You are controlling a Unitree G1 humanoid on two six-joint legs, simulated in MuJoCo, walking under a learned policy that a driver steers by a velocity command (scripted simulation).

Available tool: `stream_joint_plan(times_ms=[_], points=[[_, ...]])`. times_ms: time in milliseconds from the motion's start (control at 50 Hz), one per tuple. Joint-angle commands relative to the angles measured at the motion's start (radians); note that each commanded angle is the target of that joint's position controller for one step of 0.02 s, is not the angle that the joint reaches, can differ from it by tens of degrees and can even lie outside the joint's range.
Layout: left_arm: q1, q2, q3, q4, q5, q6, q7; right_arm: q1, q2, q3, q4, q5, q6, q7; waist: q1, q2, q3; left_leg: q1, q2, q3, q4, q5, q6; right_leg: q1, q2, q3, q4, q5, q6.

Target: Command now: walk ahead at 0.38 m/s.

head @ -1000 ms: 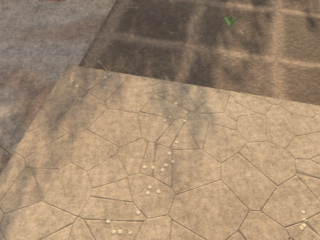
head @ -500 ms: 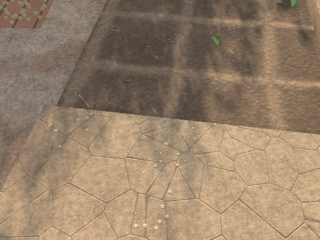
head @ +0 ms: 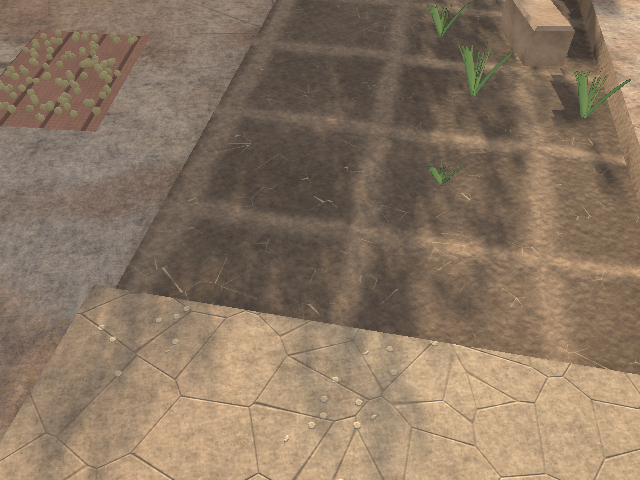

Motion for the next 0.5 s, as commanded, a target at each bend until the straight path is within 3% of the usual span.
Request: stream_joint_plan(times_ms=[20,60,140,260,320,340,360,380,400,420,440,460,480,500], points=[[-0.090,0.073,0.015,-0.083,0.013,-0.034,-0.027,0.014,-0.139,-0.027,-0.031,0.009,-0.027,-0.001,0.042,0.104,0.229,0.042,0.290,-0.382,-0.366,-0.311,0.099,-0.346,-0.055,0.063,0.166,0.082,0.027],[-0.094,0.063,0.017,-0.076,0.022,-0.035,-0.035,0.055,-0.121,-0.025,-0.026,0.012,-0.046,0.000,0.035,0.081,0.176,0.089,0.248,-0.283,-0.337,-0.156,0.093,-0.340,-0.064,0.037,0.215,0.138,0.045],[-0.216,0.035,0.008,-0.125,0.016,-0.033,-0.031,0.148,-0.104,-0.020,-0.007,0.005,-0.060,0.005,-0.009,0.102,0.189,0.135,0.235,-0.219,-0.316,0.014,0.115,-0.400,-0.089,0.012,0.180,0.195,0.071],[-0.368,0.030,-0.009,-0.203,0.007,-0.044,-0.034,0.191,-0.132,-0.023,-0.003,-0.003,-0.066,0.005,-0.055,0.144,0.202,0.174,0.237,-0.141,-0.237,0.356,0.120,-0.303,-0.075,-0.038,-0.033,0.190,0.045],[-0.323,0.049,-0.005,-0.210,0.005,-0.053,-0.028,0.155,-0.158,-0.031,-0.007,-0.003,-0.064,0.005,-0.016,0.155,0.182,0.174,0.254,-0.108,-0.146,0.583,0.099,-0.149,-0.040,-0.065,-0.113,0.127,-0.009],[-0.240,0.063,0.004,-0.188,0.003,-0.059,-0.021,0.136,-0.170,-0.034,-0.009,-0.001,-0.063,0.006,0.025,0.152,0.142,0.162,0.248,-0.088,-0.053,0.755,0.084,-0.023,-0.006,-0.076,-0.141,0.121,-0.029],[-0.081,0.081,0.017,-0.136,0.003,-0.068,-0.012,0.113,-0.178,-0.036,-0.011,0.005,-0.060,0.008,0.098,0.117,0.062,0.131,0.215,-0.046,0.123,0.848,0.064,0.169,0.026,-0.090,-0.205,0.167,-0.050],[0.091,0.128,0.037,-0.086,0.017,-0.079,0.000,0.100,-0.171,-0.032,-0.024,0.010,-0.060,0.011,0.163,0.082,-0.044,-0.023,0.174,-0.018,0.340,0.701,0.043,0.431,-0.042,-0.015,-0.204,0.153,-0.077],[0.241,0.243,0.063,-0.071,0.043,-0.085,0.008,0.148,-0.078,-0.011,-0.068,0.039,-0.060,0.022,0.176,-0.123,-0.205,-0.328,0.064,0.038,0.704,0.225,-0.003,0.724,-0.359,0.415,-0.271,-0.055,-0.160],[0.233,0.258,0.067,-0.058,0.018,-0.069,-0.003,0.153,-0.106,-0.029,-0.065,0.033,-0.062,0.027,0.155,-0.184,-0.265,-0.456,-0.042,-0.068,0.917,-0.218,0.004,0.710,-0.463,0.770,-0.453,-0.075,-0.224],[0.099,0.219,0.055,-0.077,0.004,-0.065,-0.006,0.065,-0.135,-0.040,-0.089,0.018,-0.056,0.027,0.097,-0.097,-0.097,-0.530,0.036,-0.111,0.976,-0.139,0.021,0.567,-0.423,0.629,-0.456,-0.134,-0.199],[0.009,0.138,0.034,-0.096,-0.001,-0.072,-0.010,-0.005,-0.120,-0.036,-0.107,0.011,-0.062,0.033,0.078,-0.029,0.016,-0.528,0.076,-0.102,0.934,-0.050,0.025,0.410,-0.381,0.495,-0.484,-0.077,-0.177],[-0.034,0.090,0.019,-0.097,0.001,-0.080,-0.011,-0.023,-0.100,-0.036,-0.108,0.010,-0.060,0.035,0.043,-0.018,0.075,-0.485,0.107,-0.094,0.868,-0.001,0.026,0.301,-0.325,0.388,-0.516,0.004,-0.141],[-0.033,0.055,0.006,-0.084,-0.003,-0.086,-0.006,-0.014,-0.092,-0.038,-0.109,-0.006,-0.048,0.039,0.014,-0.042,0.099,-0.439,0.124,-0.091,0.818,0.015,0.018,0.231,-0.286,0.314,-0.533,0.080,-0.119]])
